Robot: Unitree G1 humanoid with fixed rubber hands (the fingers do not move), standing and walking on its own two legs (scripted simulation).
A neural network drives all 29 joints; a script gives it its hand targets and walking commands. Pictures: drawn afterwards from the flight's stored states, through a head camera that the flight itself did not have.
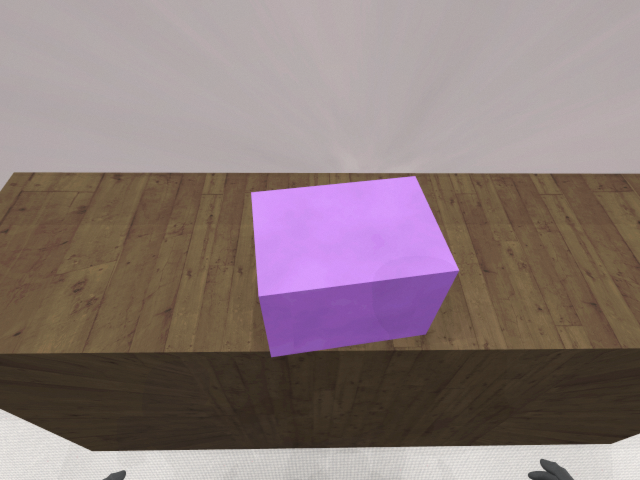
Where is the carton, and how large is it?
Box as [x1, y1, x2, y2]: [251, 176, 458, 356]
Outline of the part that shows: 414,176 251,192 258,295 271,356 425,334 458,269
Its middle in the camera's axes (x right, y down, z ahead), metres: +0.03 +0.04 +0.57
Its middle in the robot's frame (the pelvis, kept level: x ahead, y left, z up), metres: +0.39 -0.03 +0.00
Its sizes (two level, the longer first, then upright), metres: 0.239 0.169 0.175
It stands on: a pedestal, 0.69 m high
